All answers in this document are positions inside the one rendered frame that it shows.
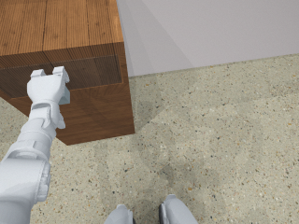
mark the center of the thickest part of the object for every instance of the robot thigh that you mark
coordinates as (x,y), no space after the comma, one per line
(174,211)
(120,216)

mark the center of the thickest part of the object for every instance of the handle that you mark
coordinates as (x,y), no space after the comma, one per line
(65,98)

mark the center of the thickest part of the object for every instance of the robot left forearm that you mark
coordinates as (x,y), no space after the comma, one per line
(37,133)

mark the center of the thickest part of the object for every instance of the robot left thigh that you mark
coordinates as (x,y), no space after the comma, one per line
(120,216)

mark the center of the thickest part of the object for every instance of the cabinet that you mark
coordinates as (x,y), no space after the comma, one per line
(45,31)

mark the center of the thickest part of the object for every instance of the robot right thigh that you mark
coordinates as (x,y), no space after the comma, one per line
(174,211)

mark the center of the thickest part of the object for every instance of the drawer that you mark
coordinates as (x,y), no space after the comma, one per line
(82,72)

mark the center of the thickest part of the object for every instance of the robot left hand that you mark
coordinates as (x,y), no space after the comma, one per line
(48,87)

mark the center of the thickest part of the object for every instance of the left robot upper arm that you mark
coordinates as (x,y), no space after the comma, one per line
(23,183)

